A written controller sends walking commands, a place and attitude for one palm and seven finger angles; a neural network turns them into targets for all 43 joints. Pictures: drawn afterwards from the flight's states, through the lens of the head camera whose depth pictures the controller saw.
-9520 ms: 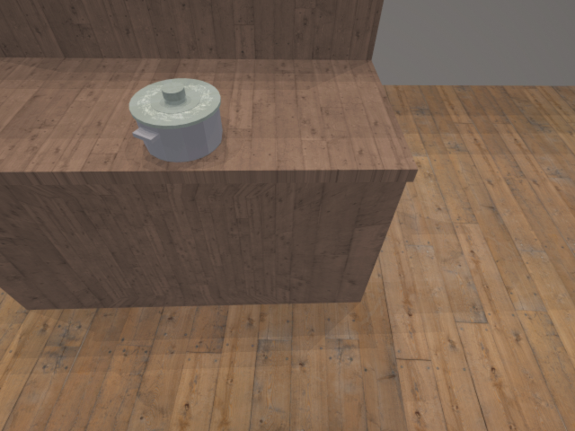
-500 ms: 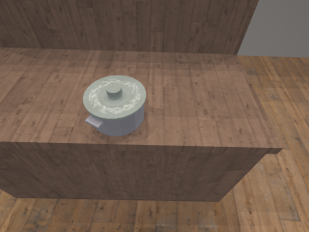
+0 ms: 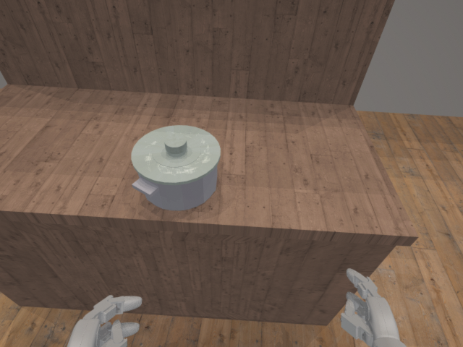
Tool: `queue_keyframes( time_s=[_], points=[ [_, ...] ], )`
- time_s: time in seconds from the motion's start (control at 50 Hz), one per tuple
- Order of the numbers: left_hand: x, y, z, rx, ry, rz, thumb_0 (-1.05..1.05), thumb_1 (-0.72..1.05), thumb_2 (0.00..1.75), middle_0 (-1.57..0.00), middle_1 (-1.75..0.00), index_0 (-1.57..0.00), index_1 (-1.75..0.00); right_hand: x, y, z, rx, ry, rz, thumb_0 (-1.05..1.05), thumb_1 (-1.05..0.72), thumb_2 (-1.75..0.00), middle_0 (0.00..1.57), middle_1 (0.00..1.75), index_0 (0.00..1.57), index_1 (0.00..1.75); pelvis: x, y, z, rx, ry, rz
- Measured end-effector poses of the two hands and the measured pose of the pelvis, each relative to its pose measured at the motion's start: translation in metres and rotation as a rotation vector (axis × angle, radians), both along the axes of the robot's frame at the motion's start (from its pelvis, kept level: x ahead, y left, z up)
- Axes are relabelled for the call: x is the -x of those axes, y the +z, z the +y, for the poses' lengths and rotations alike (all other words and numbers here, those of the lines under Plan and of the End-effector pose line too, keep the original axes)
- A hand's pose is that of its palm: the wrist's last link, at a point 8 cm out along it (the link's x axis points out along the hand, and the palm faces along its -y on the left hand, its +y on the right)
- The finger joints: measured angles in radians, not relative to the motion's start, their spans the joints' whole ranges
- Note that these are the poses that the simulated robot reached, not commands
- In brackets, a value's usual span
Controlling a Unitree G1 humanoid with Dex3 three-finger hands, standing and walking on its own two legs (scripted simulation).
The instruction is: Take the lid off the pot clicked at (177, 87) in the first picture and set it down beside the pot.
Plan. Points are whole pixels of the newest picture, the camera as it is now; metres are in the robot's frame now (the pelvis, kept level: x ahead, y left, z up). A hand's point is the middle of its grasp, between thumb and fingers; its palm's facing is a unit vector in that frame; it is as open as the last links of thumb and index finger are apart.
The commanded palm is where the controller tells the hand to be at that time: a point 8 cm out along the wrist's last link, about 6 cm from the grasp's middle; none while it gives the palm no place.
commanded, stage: lift the closed hand beside the body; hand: left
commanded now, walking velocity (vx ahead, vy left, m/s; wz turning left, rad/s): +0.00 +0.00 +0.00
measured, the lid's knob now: (175, 143) +0.51 +0.16 +0.08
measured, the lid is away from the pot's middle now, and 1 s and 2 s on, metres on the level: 0.00 0.00 0.00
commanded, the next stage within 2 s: raise the hand higher, near the body in 0.26 s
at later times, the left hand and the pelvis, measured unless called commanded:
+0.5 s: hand (101, 336) +0.14 +0.21 +0.00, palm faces +0.26 -0.88 -0.38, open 3.1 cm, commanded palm +0.10 +0.25 +0.04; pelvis +0.03 -0.03 +0.00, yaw +1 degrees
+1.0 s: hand (97, 296) +0.18 +0.21 +0.07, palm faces +0.30 -0.87 -0.40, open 3.1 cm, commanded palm +0.13 +0.24 +0.10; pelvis +0.03 -0.03 +0.01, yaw +1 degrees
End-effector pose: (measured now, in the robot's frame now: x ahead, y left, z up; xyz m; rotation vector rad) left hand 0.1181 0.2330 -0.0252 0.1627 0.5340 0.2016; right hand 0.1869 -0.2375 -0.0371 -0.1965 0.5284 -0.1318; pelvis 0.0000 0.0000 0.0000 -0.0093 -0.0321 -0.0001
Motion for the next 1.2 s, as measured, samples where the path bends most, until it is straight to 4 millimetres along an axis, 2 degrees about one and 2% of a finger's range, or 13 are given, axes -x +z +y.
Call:
queue_keyframes(
  time_s=[0.08,0.16,0.24,0.36,0.44,0.52,0.6,0.7,0.84,0.94,1.08,1.2],
  points=[
    [0.019,0.004,0.008,-0.019,0.075,0.009,0.01,0.91,0.90,-0.79,-0.95,-0.80,-0.95,-0.031,0.017,0.005,0.036,0.078,-0.057,0.01,-0.91,-0.90,0.20,0.30,0.19,0.30,-0.001,0.000,-0.009,0.008,0.024,0.005],
    [0.029,0.013,0.013,-0.056,0.136,0.011,0.01,0.90,0.90,-0.97,-1.14,-0.97,-1.13,-0.043,0.013,0.013,0.039,0.133,-0.043,0.01,-0.91,-0.90,0.20,0.30,0.20,0.30,-0.004,0.001,-0.016,0.011,0.042,0.009],
    [0.030,0.021,0.014,-0.086,0.164,0.017,0.01,0.90,0.90,-1.12,-1.30,-1.12,-1.30,-0.038,-0.005,0.020,0.009,0.150,0.026,0.01,-0.91,-0.90,0.20,0.30,0.20,0.30,-0.008,0.002,-0.021,0.009,0.049,0.010],
    [0.020,0.037,0.014,-0.137,0.159,0.009,0.02,0.90,0.90,-1.23,-1.43,-1.24,-1.43,-0.014,-0.034,0.019,-0.040,0.120,0.151,0.01,-0.91,-0.90,0.20,0.30,0.20,0.30,-0.017,0.003,-0.026,0.001,0.041,0.005],
    [0.012,0.047,0.014,-0.171,0.139,0.001,0.02,0.90,0.90,-1.27,-1.47,-1.27,-1.47,0.000,-0.046,0.010,-0.055,0.077,0.208,0.01,-0.91,-0.90,0.20,0.30,0.20,0.30,-0.022,0.004,-0.029,-0.004,0.031,0.004],
    [0.005,0.057,0.014,-0.201,0.118,-0.016,0.01,0.90,0.90,-1.28,-1.49,-1.28,-1.48,0.005,-0.050,-0.004,-0.048,0.033,0.231,0.02,-0.91,-0.90,0.20,0.30,0.20,0.30,-0.027,0.005,-0.031,-0.007,0.022,0.003],
    [0.000,0.068,0.015,-0.227,0.103,-0.044,0.01,0.90,0.90,-1.29,-1.49,-1.29,-1.49,0.001,-0.047,-0.017,-0.031,0.001,0.219,0.02,-0.91,-0.90,0.20,0.30,0.20,0.30,-0.030,0.006,-0.032,-0.009,0.017,0.002],
    [-0.005,0.080,0.014,-0.244,0.090,-0.092,0.01,0.90,0.90,-1.29,-1.50,-1.29,-1.49,-0.013,-0.038,-0.026,-0.014,-0.009,0.172,0.02,-0.91,-0.90,0.20,0.30,0.20,0.30,-0.033,0.006,-0.033,-0.010,0.015,-0.002],
    [-0.013,0.098,0.012,-0.256,0.082,-0.180,0.02,0.90,0.90,-1.29,-1.50,-1.29,-1.49,-0.036,-0.026,-0.018,-0.018,0.024,0.105,0.01,-0.91,-0.90,0.20,0.30,0.20,0.30,-0.034,0.007,-0.032,-0.010,0.019,-0.009],
    [-0.019,0.111,0.012,-0.266,0.078,-0.236,0.02,0.90,0.90,-1.29,-1.50,-1.30,-1.49,-0.044,-0.023,-0.005,-0.036,0.058,0.089,0.01,-0.91,-0.90,0.20,0.30,0.20,0.30,-0.035,0.007,-0.032,-0.010,0.021,-0.014],
    [-0.027,0.129,0.014,-0.288,0.069,-0.311,0.02,0.89,0.90,-1.30,-1.50,-1.30,-1.49,-0.040,-0.026,0.008,-0.057,0.092,0.105,0.01,-0.91,-0.90,0.20,0.30,0.20,0.30,-0.033,0.008,-0.029,-0.008,0.022,-0.022],
    [-0.034,0.143,0.016,-0.308,0.053,-0.368,0.02,0.89,0.90,-1.30,-1.50,-1.30,-1.49,-0.029,-0.032,0.009,-0.059,0.088,0.138,0.01,-0.91,-0.90,0.20,0.30,0.20,0.30,-0.031,0.008,-0.027,-0.007,0.019,-0.024]
  ],
)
